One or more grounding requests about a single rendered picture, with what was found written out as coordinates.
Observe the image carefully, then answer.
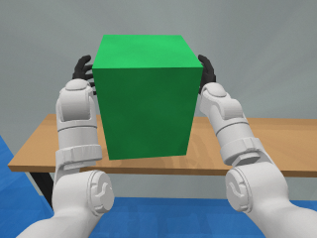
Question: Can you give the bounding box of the left robot upper arm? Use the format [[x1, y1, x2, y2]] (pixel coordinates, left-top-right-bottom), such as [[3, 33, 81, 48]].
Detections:
[[16, 170, 115, 238]]

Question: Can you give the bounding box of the left robot forearm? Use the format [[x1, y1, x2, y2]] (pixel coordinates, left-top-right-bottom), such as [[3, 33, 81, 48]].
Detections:
[[52, 78, 103, 205]]

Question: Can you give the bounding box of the table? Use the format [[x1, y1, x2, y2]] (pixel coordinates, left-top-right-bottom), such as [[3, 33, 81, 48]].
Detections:
[[7, 113, 317, 210]]

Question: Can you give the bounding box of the left robot hand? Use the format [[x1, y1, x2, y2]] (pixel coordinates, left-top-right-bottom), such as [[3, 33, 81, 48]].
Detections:
[[72, 55, 97, 95]]

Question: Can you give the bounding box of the right robot hand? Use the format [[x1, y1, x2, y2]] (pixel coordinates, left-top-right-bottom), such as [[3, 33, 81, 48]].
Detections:
[[198, 55, 216, 95]]

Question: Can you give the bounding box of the carton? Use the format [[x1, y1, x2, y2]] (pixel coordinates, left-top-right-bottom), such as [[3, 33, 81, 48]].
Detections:
[[92, 35, 203, 161]]

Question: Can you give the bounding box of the right robot forearm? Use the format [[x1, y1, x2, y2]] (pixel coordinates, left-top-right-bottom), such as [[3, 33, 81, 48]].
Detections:
[[199, 82, 289, 197]]

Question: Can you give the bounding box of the right robot upper arm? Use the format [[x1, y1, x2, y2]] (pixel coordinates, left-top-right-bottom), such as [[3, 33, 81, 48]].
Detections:
[[225, 162, 317, 238]]

